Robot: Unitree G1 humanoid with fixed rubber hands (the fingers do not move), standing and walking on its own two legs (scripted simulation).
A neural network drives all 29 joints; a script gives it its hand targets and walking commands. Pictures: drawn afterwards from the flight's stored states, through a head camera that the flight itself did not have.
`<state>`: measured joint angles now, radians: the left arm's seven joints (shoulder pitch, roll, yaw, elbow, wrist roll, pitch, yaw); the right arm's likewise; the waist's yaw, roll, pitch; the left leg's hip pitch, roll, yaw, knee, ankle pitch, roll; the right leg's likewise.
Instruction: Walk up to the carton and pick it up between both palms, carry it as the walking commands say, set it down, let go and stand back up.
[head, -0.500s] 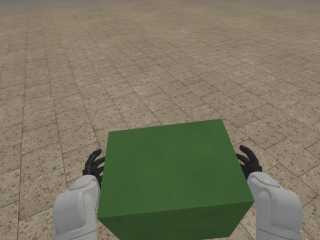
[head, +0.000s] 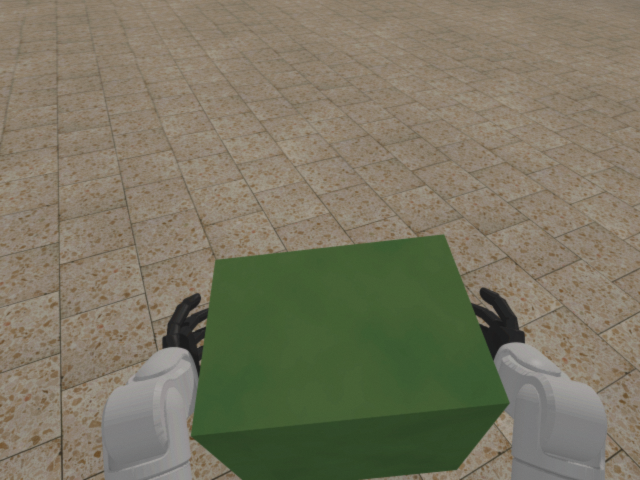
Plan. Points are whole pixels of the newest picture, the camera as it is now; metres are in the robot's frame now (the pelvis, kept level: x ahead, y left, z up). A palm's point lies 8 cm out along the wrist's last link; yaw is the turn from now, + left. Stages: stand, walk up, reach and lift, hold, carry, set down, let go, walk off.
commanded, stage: carry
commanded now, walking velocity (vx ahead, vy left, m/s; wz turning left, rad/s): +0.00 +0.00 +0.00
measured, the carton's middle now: (342, 370) +0.24 +0.00 +0.04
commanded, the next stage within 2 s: hold in 2.00 s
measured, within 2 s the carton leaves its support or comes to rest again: neither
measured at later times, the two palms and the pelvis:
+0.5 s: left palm (202, 380) +0.20 +0.15 +0.10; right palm (545, 385) +0.20 -0.20 +0.09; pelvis -0.03 -0.03 +0.00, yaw +0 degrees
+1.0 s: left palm (224, 368) +0.22 +0.13 +0.09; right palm (552, 376) +0.21 -0.22 +0.09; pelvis -0.02 -0.04 +0.00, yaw +0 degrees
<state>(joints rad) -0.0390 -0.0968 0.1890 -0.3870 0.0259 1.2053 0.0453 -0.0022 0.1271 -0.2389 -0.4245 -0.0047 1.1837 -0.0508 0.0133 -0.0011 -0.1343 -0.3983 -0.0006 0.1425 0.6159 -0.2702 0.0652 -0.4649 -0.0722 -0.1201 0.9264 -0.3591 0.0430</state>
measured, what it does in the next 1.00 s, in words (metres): steps on the spot: right foot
